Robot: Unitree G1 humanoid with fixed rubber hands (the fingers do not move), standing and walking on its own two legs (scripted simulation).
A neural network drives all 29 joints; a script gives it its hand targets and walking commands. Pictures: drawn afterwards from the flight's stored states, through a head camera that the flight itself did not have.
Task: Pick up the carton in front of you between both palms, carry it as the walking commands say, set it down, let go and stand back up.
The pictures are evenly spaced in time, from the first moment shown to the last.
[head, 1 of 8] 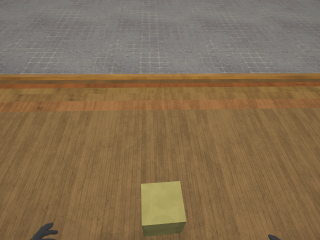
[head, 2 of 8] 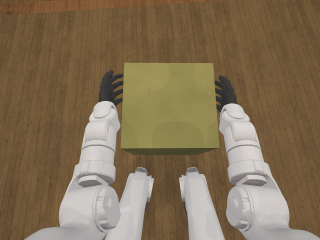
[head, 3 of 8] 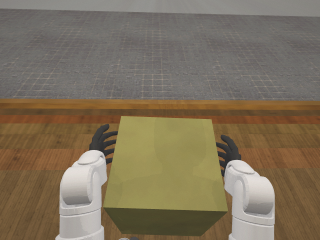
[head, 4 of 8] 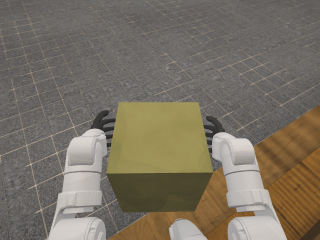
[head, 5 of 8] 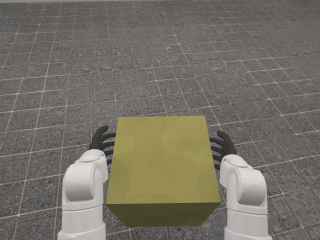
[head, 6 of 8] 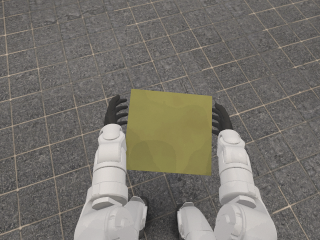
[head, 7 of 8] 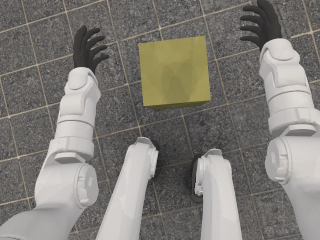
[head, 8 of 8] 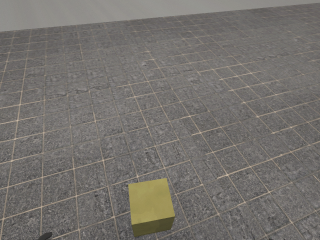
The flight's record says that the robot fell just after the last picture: no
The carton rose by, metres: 0.67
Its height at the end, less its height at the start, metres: -1.19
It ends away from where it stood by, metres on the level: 5.12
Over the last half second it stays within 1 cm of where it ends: yes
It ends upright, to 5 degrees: yes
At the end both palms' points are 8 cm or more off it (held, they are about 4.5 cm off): yes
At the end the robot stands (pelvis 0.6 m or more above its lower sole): yes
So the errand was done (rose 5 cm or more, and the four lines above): yes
